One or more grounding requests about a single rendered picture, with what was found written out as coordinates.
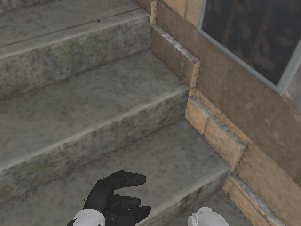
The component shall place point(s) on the left robot hand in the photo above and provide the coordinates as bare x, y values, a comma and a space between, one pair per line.
118, 210

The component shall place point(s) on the robot left forearm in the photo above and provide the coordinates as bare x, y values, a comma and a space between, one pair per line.
88, 217

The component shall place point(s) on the right robot thigh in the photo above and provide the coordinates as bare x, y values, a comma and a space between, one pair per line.
206, 218

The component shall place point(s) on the right robot shin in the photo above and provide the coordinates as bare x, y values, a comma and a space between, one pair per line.
204, 209

